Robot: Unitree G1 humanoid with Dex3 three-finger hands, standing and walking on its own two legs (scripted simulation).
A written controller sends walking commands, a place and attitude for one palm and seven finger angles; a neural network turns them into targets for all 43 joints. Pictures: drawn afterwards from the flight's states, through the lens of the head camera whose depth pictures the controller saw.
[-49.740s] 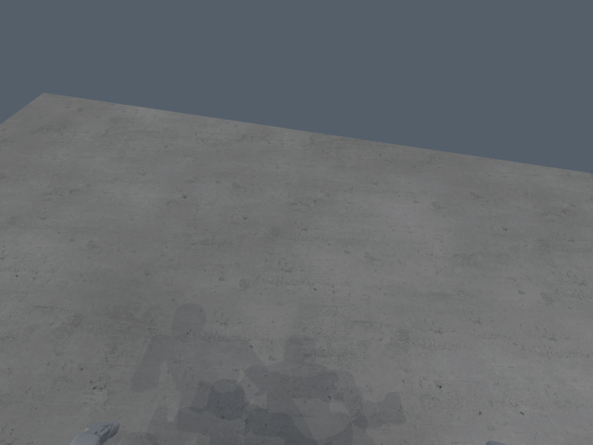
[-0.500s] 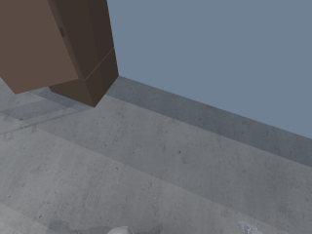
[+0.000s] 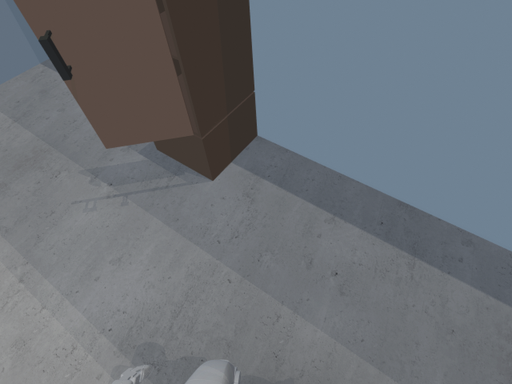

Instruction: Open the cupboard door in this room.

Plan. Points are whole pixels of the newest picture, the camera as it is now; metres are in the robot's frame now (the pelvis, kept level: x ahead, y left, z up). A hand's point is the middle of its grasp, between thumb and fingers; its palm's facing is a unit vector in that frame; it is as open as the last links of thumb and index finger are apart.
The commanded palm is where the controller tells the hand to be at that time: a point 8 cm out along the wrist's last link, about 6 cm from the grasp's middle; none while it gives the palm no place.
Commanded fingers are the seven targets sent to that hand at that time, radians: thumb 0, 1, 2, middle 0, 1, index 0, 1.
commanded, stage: turn to face it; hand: left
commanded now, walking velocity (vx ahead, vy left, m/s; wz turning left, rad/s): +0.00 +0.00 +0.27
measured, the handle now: (57, 55) +0.97 +0.65 -0.01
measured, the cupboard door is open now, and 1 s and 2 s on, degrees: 45 45 45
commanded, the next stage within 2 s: take the last steps up to it in 0.10 s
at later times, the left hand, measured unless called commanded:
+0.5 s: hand out of the picture +0.05 +0.23 -0.16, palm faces +0.21 -0.96 -0.21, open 7.4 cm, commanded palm none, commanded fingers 0.00 0.90 0.90 -0.20 -0.30 -0.20 -0.30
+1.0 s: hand out of the picture +0.03 +0.23 -0.17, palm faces +0.40 -0.90 -0.16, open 7.3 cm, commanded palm none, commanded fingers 0.00 0.90 0.90 -0.20 -0.30 -0.20 -0.30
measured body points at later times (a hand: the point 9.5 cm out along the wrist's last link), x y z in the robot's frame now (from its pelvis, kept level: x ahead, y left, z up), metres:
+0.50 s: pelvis +0.03 +0.02 +0.01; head +0.06 +0.03 +0.46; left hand +0.04 +0.28 -0.14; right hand +0.12 -0.20 -0.14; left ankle +0.00 +0.12 -0.73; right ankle +0.05 -0.11 -0.69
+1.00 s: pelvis +0.16 +0.10 -0.01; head +0.20 +0.12 +0.44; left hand +0.01 +0.28 -0.16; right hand +0.33 -0.10 -0.15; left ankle +0.21 +0.24 -0.73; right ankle +0.09 -0.10 -0.73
